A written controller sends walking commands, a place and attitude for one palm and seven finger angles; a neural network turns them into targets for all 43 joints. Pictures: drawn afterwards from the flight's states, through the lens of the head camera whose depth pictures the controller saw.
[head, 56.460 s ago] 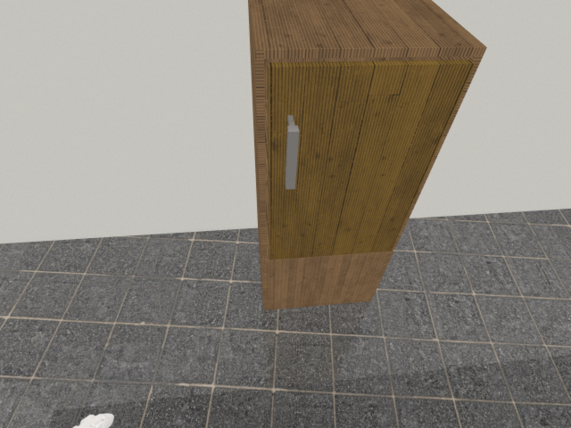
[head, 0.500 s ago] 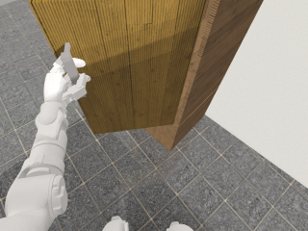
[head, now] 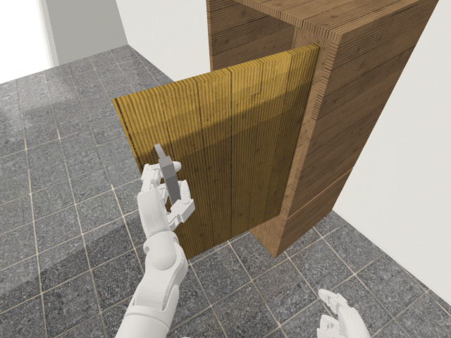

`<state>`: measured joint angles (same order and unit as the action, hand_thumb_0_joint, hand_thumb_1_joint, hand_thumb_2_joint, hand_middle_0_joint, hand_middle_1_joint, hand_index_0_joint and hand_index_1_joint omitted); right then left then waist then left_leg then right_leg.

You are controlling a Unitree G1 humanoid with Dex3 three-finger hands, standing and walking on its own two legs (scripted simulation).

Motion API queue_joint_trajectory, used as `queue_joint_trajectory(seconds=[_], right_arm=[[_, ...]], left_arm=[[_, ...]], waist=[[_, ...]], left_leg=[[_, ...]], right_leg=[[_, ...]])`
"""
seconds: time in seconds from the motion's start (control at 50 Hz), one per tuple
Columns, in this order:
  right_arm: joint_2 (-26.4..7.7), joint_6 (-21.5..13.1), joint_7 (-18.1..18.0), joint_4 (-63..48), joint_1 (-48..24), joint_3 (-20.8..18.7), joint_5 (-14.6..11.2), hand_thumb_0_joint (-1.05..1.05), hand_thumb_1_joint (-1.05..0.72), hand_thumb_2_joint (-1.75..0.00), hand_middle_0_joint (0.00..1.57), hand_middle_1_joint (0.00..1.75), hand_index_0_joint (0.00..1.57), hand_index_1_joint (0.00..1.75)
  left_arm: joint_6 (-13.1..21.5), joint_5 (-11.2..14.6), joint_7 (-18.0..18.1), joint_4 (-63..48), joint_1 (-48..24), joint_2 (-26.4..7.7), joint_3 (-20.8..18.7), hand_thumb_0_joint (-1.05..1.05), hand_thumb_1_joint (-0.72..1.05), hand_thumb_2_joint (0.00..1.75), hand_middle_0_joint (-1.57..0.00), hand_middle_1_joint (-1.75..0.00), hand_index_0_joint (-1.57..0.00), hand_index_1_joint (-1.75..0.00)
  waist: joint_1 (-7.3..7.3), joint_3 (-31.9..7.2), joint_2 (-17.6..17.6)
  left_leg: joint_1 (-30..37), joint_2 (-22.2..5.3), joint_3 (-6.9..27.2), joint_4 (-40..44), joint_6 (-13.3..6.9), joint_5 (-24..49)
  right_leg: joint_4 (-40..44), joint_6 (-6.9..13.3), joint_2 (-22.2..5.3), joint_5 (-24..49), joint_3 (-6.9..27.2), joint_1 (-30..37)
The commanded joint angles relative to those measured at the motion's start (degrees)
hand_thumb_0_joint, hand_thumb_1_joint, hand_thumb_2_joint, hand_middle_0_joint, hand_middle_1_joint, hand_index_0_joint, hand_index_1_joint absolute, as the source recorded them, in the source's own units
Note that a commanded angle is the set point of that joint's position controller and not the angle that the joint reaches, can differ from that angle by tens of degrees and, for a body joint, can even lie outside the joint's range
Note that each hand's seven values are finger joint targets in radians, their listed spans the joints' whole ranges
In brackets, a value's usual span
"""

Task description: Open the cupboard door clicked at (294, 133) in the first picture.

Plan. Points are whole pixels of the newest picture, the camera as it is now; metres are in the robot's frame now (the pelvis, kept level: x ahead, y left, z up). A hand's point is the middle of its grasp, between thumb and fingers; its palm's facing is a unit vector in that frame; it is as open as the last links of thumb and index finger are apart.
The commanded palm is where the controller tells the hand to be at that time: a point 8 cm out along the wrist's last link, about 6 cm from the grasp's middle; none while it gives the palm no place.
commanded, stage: pull the door open along its arc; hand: left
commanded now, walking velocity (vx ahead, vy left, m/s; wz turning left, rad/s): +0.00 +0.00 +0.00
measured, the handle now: (169, 180) +0.39 +0.12 +0.07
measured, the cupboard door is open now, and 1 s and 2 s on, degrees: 79 91 92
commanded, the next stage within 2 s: open thumb and fingers to let go in 0.24 s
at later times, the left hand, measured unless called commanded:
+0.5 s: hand (214, 223) +0.30 +0.03 +0.07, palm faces +0.31 -0.95 -0.01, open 6.1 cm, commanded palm +0.25 +0.08 +0.07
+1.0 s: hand (205, 230) +0.29 +0.05 +0.07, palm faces +0.29 -0.96 +0.00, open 14.1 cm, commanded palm +0.25 +0.08 +0.07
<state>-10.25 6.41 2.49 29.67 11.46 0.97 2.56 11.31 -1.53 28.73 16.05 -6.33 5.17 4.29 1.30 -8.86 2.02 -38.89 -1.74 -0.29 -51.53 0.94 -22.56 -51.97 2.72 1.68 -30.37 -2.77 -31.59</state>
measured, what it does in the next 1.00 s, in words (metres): stands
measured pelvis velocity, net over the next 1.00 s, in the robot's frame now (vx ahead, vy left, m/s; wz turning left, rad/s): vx -0.01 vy -0.01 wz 0.03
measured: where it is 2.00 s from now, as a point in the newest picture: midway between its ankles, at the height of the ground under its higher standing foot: outside the picture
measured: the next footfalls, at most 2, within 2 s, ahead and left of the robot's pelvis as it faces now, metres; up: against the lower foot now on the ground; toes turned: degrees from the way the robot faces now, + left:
none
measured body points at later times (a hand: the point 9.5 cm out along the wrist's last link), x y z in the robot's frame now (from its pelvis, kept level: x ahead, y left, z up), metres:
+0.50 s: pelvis +0.00 -0.03 +0.00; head +0.01 -0.06 +0.45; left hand +0.27 +0.08 +0.08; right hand +0.17 -0.25 -0.11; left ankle +0.03 +0.13 -0.69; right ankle -0.05 -0.09 -0.69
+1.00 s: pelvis -0.01 -0.01 +0.00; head +0.01 -0.03 +0.45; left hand +0.26 +0.10 +0.07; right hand +0.17 -0.23 -0.10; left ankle +0.03 +0.13 -0.69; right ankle -0.05 -0.09 -0.69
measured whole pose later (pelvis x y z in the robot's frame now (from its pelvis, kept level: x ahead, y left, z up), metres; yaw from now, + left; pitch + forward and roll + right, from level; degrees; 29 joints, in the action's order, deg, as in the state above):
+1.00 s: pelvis -0.01 -0.01 +0.00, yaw +2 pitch +8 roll +0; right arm -11.2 2.2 1.0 31.8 11.8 0.0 2.8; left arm 11.1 -3.2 30.7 7.1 4.4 5.1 15.1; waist 1.2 -7.2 2.8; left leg -38.2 -0.9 1.7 -52.1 1.9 -22.0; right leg -53.5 3.7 1.2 -31.1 -4.8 -30.5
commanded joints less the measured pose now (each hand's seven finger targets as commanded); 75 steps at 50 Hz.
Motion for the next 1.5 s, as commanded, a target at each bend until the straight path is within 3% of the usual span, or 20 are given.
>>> queue_joint_trajectory(seconds=[0.0, 0.24, 0.32, 0.38, 0.44, 0.54, 0.6, 0.72, 0.76, 0.94, 1.02, 1.12, 1.24, 1.26, 1.28, 1.3, 1.34, 1.36, 1.42, 1.48], right_arm=[[-6.61, -1.21, -1.16, -7.76, -2.00, -2.94, 0.10, 0.00, -0.90, -0.90, 0.20, 0.30, 0.20, 0.30], [-4.68, -4.89, -0.93, -9.13, -4.60, -2.28, -0.23, 0.00, -0.90, -0.90, 0.20, 0.30, 0.20, 0.30], [-5.13, -5.81, -1.85, -6.43, -5.61, -1.94, 0.21, 0.00, -0.90, -0.90, 0.20, 0.30, 0.20, 0.30], [-4.72, -6.15, -2.24, -5.74, -6.85, -1.82, 0.51, 0.00, -0.90, -0.90, 0.20, 0.30, 0.20, 0.30], [-4.72, -6.10, -2.16, -5.63, -6.35, -2.15, 0.62, 0.00, -0.90, -0.90, 0.20, 0.30, 0.20, 0.30], [-4.93, -5.65, -1.75, -6.34, -4.93, -2.43, 0.27, 0.00, -0.90, -0.90, 0.20, 0.30, 0.20, 0.30], [-5.13, -5.63, -1.87, -6.36, -4.74, -2.51, 0.35, 0.00, -0.90, -0.90, 0.20, 0.30, 0.20, 0.30], [-5.15, -5.79, -1.61, -6.79, -4.41, -2.50, 0.18, 0.00, -0.90, -0.90, 0.20, 0.30, 0.20, 0.30], [-5.07, -5.97, -1.47, -6.99, -4.62, -2.47, 0.11, 0.00, -0.90, -0.90, 0.20, 0.30, 0.20, 0.30], [-5.38, -7.07, -1.48, -6.96, -5.34, -2.56, 0.04, 0.00, -0.90, -0.90, 0.20, 0.30, 0.20, 0.30], [-5.34, -7.37, -1.40, -6.81, -5.87, -2.62, 0.07, 0.00, -0.90, -0.90, 0.20, 0.30, 0.20, 0.30], [-5.30, -7.41, -1.50, -6.20, -6.28, -2.41, 0.18, 0.00, -0.90, -0.90, 0.20, 0.30, 0.20, 0.30], [-5.07, -7.04, -1.47, -5.57, -7.49, -1.99, 0.26, 0.00, -0.90, -0.90, 0.20, 0.30, 0.20, 0.30], [-7.32, -6.16, -0.75, -3.78, -2.27, -2.20, -0.32, 0.00, -0.90, -0.90, 0.20, 0.30, 0.20, 0.30], [-7.00, -6.28, -1.00, -5.78, -1.73, -3.01, -0.88, 0.00, -0.90, -0.90, 0.20, 0.30, 0.20, 0.30], [-7.19, -6.39, -1.32, -6.44, -1.62, -2.97, -1.01, 0.00, -0.90, -0.90, 0.20, 0.30, 0.20, 0.30], [-7.05, -6.87, -1.53, -7.55, -1.62, -2.69, -1.72, 0.00, -0.90, -0.90, 0.20, 0.30, 0.20, 0.30], [-6.90, -7.18, -1.69, -8.26, -1.58, -2.38, -2.32, 0.00, -0.90, -0.90, 0.20, 0.30, 0.20, 0.30], [-7.14, -8.47, -2.24, -9.92, -3.23, -1.66, -3.63, 0.00, -0.90, -0.90, 0.20, 0.30, 0.20, 0.30], [-7.55, -8.70, -2.27, -10.02, -3.72, -1.58, -3.64, 0.00, -0.90, -0.90, 0.20, 0.30, 0.20, 0.30]], left_arm=[[2.47, -2.50, 2.24, -14.88, -6.89, -1.06, 1.40, 0.00, 0.90, 0.90, -0.40, -1.35, -0.40, -1.35], [1.95, -2.98, 0.81, -24.66, 10.29, 7.99, 12.91, 0.00, 0.90, 0.90, -0.40, -1.35, -0.40, -1.35], [2.36, -2.59, 3.07, -22.82, -2.49, 3.56, 8.65, 0.00, 0.90, 0.90, -0.40, -1.35, -0.40, -1.35], [2.85, -2.00, 3.48, -20.20, -1.71, 2.79, 6.46, 0.00, 0.69, 0.81, -0.38, -1.33, -0.38, -1.33], [3.16, -2.03, 3.07, -20.08, -1.99, 2.61, 6.18, 0.00, 0.48, 0.72, -0.37, -1.30, -0.37, -1.30], [3.02, -1.81, 1.34, -19.82, 0.93, 4.59, 8.20, 0.00, 0.13, 0.57, -0.35, -1.27, -0.35, -1.27], [3.37, -1.40, 1.13, -21.04, -0.94, 3.89, 7.74, 0.00, -0.08, 0.48, -0.33, -1.24, -0.33, -1.24], [3.68, -2.18, 0.94, -22.14, 0.45, 5.15, 9.60, 0.00, -0.50, 0.30, -0.30, -1.20, -0.30, -1.20], [3.77, -2.51, 1.14, -22.49, 0.89, 6.02, 10.56, 0.00, -0.50, 0.30, -0.30, -1.20, -0.30, -1.20], [3.67, -3.23, 2.45, -21.80, -3.76, 7.02, 12.33, 0.00, -0.50, 0.30, -0.22, -0.75, -0.22, -0.75], [3.35, -3.59, 3.56, -21.18, -6.25, 7.46, 12.39, 0.00, -0.50, 0.30, -0.19, -0.55, -0.19, -0.55], [2.43, -3.17, 4.56, -18.37, -9.08, 7.38, 11.36, 0.00, -0.50, 0.30, -0.15, -0.30, -0.15, -0.30], [1.18, -2.72, 5.72, -15.31, -13.16, 8.10, 10.37, 0.00, -0.50, 0.30, -0.15, -0.30, -0.15, -0.30], [4.06, -9.10, -6.68, -15.10, -12.42, 1.53, 22.85, 0.00, -0.50, 0.30, -0.15, -0.30, -0.15, -0.30], [7.35, -6.75, -13.46, -18.66, -14.82, -1.78, 18.57, 0.00, -0.50, 0.30, -0.15, -0.30, -0.15, -0.30], [9.33, -5.82, -17.59, -19.42, -13.99, -3.49, 18.26, 0.00, -0.50, 0.30, -0.15, -0.30, -0.15, -0.30], [11.00, -2.58, -24.64, -20.61, -12.34, -3.25, 19.14, 0.00, -0.50, 0.30, -0.15, -0.30, -0.15, -0.30], [10.88, -0.12, -27.40, -20.06, -11.31, -2.13, 19.44, 0.00, -0.50, 0.30, -0.15, -0.30, -0.15, -0.30], [8.44, 7.54, -28.71, -19.71, -9.39, 0.74, 16.98, 0.00, -0.50, 0.30, -0.15, -0.30, -0.15, -0.30], [6.61, 8.66, -24.50, -19.10, -6.77, -0.17, 12.92, 0.00, -0.50, 0.30, -0.15, -0.30, -0.15, -0.30]], waist=[[-0.35, -10.45, -6.42], [-0.23, -7.67, -8.17], [1.29, -4.13, -9.58], [-0.05, -5.53, -8.83], [-0.81, -9.38, -8.11], [-0.62, -9.79, -9.32], [-0.06, -9.96, -10.71], [-0.03, -9.70, -8.74], [0.03, -10.05, -7.60], [0.86, -8.24, -7.48], [0.26, -9.60, -5.23], [0.20, -9.23, -6.83], [0.05, -8.75, -5.73], [5.77, -4.10, -8.75], [3.85, -8.78, -6.23], [2.83, -12.23, -4.58], [3.02, -14.23, -1.91], [3.37, -13.02, -1.44], [2.51, -9.05, -4.38], [1.25, -5.31, -7.12]], left_leg=[[12.41, 1.93, -0.23, 4.96, -1.86, 14.55], [12.71, 2.57, 0.64, 4.60, -1.73, 13.61], [10.22, 2.95, 1.38, 2.91, -1.73, 9.27], [9.14, 3.24, 1.58, 2.63, -1.49, 8.21], [9.57, 3.28, 1.45, 2.80, -1.50, 10.42], [10.57, 3.05, 1.12, 3.19, -1.60, 13.36], [10.45, 3.12, 1.14, 2.83, -1.66, 12.87], [11.52, 2.86, 1.24, 2.74, -1.77, 13.88], [11.97, 2.80, 1.04, 2.65, -1.84, 13.84], [11.68, 2.43, 1.54, 2.15, -2.05, 10.61], [12.05, 2.28, 1.67, 2.29, -2.06, 10.31], [11.39, 2.33, 1.83, 2.58, -2.06, 8.86], [11.35, 2.27, 1.69, 3.15, -2.04, 7.41], [12.03, 2.28, 1.84, 3.72, -2.94, 8.36], [12.56, 2.41, 1.83, 2.87, -3.27, 9.95], [13.26, 2.78, 1.87, 2.49, -3.46, 11.27], [15.36, 2.74, 1.85, 2.33, -3.42, 12.04], [16.26, 2.51, 2.11, 2.84, -3.36, 10.88], [15.90, 2.19, 2.87, 5.59, -2.88, 4.90], [14.63, 1.89, 3.17, 7.51, -2.41, 2.55]], right_leg=[[10.09, -2.58, -1.61, 30.35, 2.19, 4.48], [12.06, -3.65, -3.78, 37.44, 3.84, 7.71], [14.15, -4.12, -4.86, 29.19, 6.17, 3.29], [14.95, -4.17, -5.65, 26.15, 8.04, 3.68], [13.02, -4.31, -5.67, 31.85, 7.92, 5.80], [10.71, -4.51, -5.05, 40.13, 5.49, 7.04], [11.13, -5.07, -5.43, 41.13, 6.11, 7.19], [9.80, -4.14, -4.44, 39.13, 4.21, 5.68], [9.50, -3.99, -4.24, 38.04, 3.82, 4.72], [9.85, -2.81, -2.98, 25.54, 2.61, 0.04], [8.95, -1.79, -2.09, 20.86, 1.50, -1.06], [9.62, -1.62, -1.76, 16.98, 1.23, -1.67], [10.25, -1.41, -1.49, 12.78, 1.03, -3.01], [9.35, -1.56, -1.49, 18.02, 2.40, -5.83], [8.21, -1.22, -1.84, 21.03, 2.43, -3.88], [7.11, -1.03, -1.99, 23.77, 2.95, -1.72], [6.89, -0.98, -1.95, 24.36, 2.76, -1.54], [7.52, -0.94, -1.57, 22.01, 2.05, -2.39], [10.54, -1.08, -0.49, 12.58, 0.64, -2.83], [11.06, -1.31, -0.26, 9.01, -0.41, -3.53]])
